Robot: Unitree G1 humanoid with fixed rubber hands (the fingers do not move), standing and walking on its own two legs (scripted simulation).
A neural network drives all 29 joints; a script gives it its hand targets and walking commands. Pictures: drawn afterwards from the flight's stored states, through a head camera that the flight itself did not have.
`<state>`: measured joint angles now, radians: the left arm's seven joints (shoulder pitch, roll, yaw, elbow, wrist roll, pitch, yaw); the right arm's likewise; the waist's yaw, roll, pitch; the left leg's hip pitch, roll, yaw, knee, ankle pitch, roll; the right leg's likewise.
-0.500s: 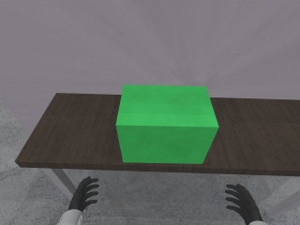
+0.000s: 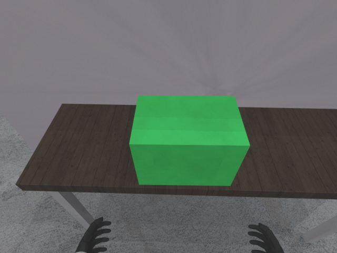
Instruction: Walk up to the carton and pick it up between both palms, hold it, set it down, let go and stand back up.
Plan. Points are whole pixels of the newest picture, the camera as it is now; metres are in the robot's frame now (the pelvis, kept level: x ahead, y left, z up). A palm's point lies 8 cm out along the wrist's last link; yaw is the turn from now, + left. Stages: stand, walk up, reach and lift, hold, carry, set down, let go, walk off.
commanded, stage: let go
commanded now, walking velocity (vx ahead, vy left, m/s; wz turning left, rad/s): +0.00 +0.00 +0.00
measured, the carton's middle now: (185, 141) +0.41 +0.00 +0.01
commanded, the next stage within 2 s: stand in 0.48 s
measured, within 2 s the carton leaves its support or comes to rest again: neither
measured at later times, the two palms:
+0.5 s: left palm out of the picture +0.13 +0.21 -0.09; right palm out of the picture +0.13 -0.24 -0.09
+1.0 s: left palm out of the picture -0.05 +0.24 -0.15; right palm out of the picture +0.02 -0.24 -0.14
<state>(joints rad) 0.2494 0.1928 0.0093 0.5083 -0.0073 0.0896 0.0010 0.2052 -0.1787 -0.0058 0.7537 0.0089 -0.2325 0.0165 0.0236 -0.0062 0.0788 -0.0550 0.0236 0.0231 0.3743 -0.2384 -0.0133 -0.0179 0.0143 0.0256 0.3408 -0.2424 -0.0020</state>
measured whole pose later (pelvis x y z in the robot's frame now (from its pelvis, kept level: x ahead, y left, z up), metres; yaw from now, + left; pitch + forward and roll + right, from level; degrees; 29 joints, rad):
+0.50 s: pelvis -0.01 -0.01 +0.00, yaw +0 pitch -5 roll +0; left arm 0.23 0.17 0.01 0.54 0.01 0.12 0.01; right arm 0.21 -0.19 -0.01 0.77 -0.01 -0.22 0.02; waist 0.02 -0.01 0.08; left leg -0.06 0.04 0.01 0.39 -0.24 -0.03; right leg -0.03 0.03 0.02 0.37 -0.25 -0.02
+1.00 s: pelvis -0.02 -0.01 -0.01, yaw +9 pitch -1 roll -2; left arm 0.38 0.22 0.06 0.90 0.03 0.01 0.02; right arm 0.38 -0.17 -0.03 0.96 -0.03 0.01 0.00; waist 0.02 -0.03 -0.04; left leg -0.28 -0.01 -0.13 0.59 -0.28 -0.02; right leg -0.17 -0.01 -0.12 0.51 -0.32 -0.01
